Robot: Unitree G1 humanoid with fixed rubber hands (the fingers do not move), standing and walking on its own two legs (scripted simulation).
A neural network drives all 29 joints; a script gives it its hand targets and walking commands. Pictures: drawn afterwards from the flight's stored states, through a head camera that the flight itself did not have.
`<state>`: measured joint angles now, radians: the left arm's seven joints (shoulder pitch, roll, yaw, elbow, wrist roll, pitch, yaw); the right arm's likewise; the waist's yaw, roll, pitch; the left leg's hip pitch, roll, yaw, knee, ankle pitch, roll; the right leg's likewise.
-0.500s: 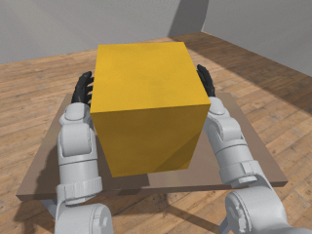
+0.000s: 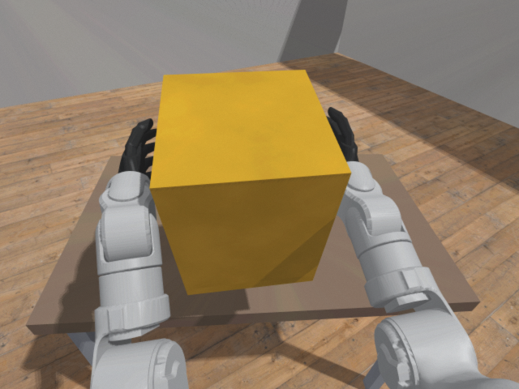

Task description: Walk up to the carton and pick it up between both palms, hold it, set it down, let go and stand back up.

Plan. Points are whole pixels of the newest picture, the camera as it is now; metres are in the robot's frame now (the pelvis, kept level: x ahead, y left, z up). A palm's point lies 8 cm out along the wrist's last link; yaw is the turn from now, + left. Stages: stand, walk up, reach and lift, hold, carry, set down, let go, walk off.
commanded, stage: hold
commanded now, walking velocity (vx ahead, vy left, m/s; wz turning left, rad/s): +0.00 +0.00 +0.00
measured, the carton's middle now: (244, 186) +0.36 +0.01 +0.18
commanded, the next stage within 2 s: set down in 0.22 s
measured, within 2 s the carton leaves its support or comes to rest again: neither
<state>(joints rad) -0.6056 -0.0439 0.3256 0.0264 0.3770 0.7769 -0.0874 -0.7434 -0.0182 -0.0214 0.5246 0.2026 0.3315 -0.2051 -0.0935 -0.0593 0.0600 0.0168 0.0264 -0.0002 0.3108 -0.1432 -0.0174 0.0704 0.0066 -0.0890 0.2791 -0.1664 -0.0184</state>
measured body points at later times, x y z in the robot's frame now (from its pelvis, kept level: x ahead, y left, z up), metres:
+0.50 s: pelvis +0.00 +0.00 +0.00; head -0.05 +0.02 +0.45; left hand +0.38 +0.17 +0.22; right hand +0.39 -0.13 +0.22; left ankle +0.03 +0.13 -0.75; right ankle +0.01 -0.10 -0.75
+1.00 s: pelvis +0.02 +0.00 +0.00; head +0.01 +0.02 +0.45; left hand +0.41 +0.15 +0.16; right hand +0.41 -0.15 +0.16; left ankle +0.03 +0.13 -0.75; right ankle +0.01 -0.10 -0.75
